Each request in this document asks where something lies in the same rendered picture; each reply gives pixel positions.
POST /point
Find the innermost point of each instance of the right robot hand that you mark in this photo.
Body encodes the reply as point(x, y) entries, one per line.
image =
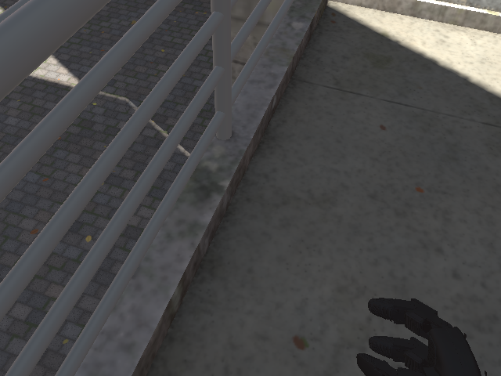
point(447, 354)

